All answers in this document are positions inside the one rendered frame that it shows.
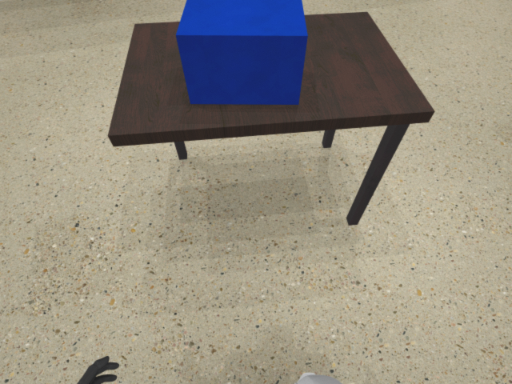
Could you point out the carton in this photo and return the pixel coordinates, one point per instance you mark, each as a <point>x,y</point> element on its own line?
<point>247,52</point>

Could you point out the right robot shin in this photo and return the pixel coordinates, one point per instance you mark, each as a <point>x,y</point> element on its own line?
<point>305,374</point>

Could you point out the left robot hand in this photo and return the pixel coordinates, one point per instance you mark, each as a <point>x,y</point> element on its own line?
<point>96,368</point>

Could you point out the table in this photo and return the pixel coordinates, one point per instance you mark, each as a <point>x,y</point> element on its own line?
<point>352,78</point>

